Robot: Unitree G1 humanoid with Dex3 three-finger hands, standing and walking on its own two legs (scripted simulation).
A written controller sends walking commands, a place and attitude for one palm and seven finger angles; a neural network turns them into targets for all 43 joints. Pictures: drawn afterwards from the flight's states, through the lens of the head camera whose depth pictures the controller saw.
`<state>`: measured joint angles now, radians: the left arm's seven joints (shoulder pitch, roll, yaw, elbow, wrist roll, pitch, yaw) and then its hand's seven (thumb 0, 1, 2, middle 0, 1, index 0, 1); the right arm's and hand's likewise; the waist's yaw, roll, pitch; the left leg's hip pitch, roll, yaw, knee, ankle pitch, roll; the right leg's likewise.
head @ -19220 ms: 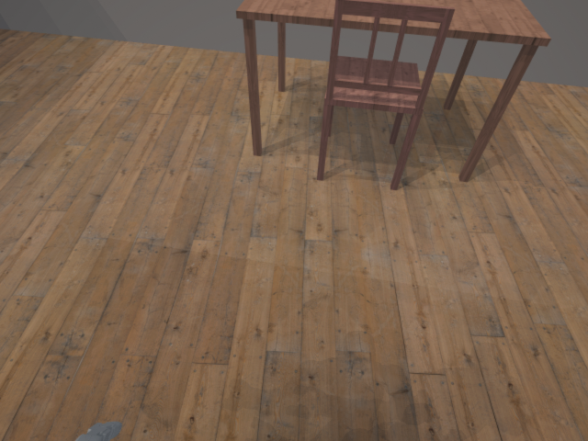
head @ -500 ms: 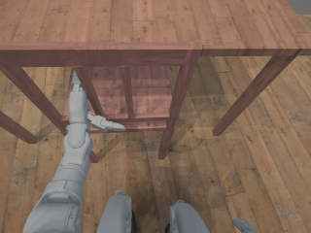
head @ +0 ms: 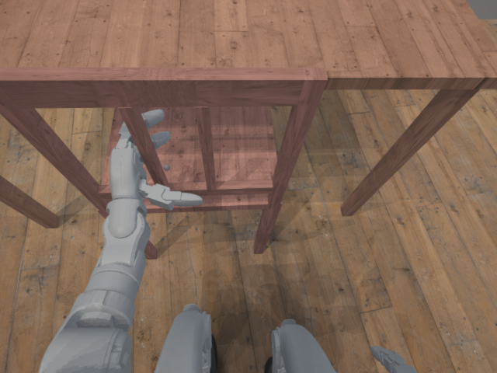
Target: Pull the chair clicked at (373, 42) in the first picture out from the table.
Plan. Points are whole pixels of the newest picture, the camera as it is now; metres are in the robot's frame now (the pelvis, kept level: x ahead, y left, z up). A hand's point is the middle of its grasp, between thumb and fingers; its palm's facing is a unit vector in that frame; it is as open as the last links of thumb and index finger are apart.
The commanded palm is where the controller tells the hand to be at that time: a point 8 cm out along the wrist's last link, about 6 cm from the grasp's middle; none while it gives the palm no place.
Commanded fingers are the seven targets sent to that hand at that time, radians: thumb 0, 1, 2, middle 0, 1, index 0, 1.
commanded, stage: hook a spindle and tug to test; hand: left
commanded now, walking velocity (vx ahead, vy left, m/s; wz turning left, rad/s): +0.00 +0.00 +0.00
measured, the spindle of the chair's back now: (148, 153) +0.46 +0.16 +0.02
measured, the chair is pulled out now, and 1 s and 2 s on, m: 0.00 0.02 0.14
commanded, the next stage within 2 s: step backward, pulling the chair out in 1.06 s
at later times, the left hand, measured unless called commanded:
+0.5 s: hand (164, 165) +0.43 +0.13 +0.02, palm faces +0.09 -1.00 -0.02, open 5.1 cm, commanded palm +0.40 +0.16 +0.02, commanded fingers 0.00 0.90 0.90 -0.50 -1.45 -0.50 -1.45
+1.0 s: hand (170, 180) +0.41 +0.12 +0.02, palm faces +0.06 -1.00 -0.01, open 4.9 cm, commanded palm +0.38 +0.16 +0.02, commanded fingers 0.00 0.90 0.90 -0.50 -1.45 -0.50 -1.45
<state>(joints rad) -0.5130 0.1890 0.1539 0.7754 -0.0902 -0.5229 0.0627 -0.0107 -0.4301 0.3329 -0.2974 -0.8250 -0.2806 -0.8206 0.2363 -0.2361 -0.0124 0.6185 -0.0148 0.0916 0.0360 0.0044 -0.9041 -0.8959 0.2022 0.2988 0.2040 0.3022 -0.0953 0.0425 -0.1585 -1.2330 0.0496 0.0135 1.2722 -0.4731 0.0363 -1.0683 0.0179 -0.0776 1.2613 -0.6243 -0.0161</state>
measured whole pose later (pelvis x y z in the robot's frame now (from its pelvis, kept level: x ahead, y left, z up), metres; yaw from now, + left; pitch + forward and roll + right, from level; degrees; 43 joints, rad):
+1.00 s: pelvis +0.02 +0.01 +0.01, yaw +0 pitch +24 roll -3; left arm -0.31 0.14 0.06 0.57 -0.09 -0.49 0.10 0.02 0.79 0.82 -0.45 -1.45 -0.45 -1.45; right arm 0.22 -0.23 -0.02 0.57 -0.01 0.12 0.06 0.00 -0.90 -0.90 0.20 0.30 0.20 0.30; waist -0.07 0.04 -0.17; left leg -1.17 0.04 0.03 1.24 -0.50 0.04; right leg -1.00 0.01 -0.06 1.22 -0.64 -0.01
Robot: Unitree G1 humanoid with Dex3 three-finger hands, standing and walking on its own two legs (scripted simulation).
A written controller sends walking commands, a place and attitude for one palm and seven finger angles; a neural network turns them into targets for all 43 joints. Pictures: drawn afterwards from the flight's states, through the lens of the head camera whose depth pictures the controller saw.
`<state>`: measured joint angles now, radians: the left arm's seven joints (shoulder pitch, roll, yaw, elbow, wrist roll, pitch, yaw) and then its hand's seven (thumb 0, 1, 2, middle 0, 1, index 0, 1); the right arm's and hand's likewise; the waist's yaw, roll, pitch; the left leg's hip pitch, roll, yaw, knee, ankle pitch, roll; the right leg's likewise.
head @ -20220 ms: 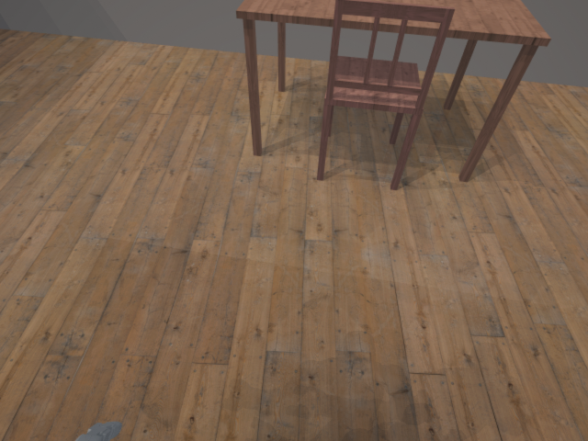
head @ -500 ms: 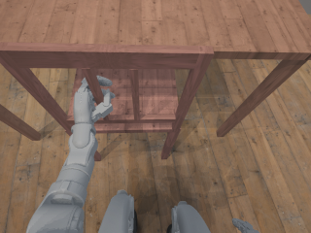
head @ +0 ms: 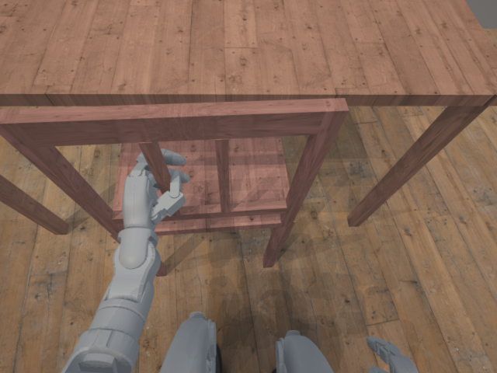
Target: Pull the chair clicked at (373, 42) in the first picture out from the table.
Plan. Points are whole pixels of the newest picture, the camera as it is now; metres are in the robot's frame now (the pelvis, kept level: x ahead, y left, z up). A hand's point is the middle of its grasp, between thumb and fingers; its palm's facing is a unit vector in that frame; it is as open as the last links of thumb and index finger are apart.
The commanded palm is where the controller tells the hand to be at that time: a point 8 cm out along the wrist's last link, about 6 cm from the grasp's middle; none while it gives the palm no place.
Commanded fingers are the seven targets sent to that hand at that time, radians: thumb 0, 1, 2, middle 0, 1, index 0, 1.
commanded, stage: hook a spindle and tug to test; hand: left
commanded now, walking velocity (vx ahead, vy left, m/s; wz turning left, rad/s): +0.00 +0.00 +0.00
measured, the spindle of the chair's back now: (164, 181) +0.41 +0.14 +0.01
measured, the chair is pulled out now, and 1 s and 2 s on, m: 0.02 0.14 0.25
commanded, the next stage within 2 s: step backward, pulling the chair out in 0.06 s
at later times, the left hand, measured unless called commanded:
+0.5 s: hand (174, 201) +0.37 +0.12 +0.03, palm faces -0.02 -0.99 -0.12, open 5.1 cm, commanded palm +0.35 +0.17 +0.03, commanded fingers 0.00 0.90 0.90 -0.50 -1.45 -0.50 -1.45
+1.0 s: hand (164, 267) +0.27 +0.12 +0.03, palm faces +0.01 -0.99 -0.13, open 5.1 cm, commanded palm +0.27 +0.18 +0.04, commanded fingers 0.00 0.90 0.90 -0.50 -1.45 -0.50 -1.45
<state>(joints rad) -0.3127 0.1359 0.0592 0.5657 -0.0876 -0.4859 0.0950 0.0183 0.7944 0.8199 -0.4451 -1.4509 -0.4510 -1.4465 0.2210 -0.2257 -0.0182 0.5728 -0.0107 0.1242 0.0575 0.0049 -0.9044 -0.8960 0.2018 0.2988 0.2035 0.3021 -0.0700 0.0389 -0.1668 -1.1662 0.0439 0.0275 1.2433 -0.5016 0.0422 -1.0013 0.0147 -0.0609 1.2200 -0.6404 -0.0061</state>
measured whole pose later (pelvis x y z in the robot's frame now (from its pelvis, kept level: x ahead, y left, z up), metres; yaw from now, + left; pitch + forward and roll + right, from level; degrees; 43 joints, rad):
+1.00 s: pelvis -0.06 -0.01 +0.10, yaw +1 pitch +2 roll -3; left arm -0.38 0.14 0.00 0.97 -0.08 -0.24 0.07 0.06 0.74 0.84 -0.33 -1.17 -0.49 -1.44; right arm 0.21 -0.23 0.01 0.69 0.06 0.08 -0.11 0.01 -0.90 -0.90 0.21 0.30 0.21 0.30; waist -0.04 0.07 0.13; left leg -0.47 0.05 0.04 0.57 -0.17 0.02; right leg -0.32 0.04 -0.06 0.51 -0.23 -0.01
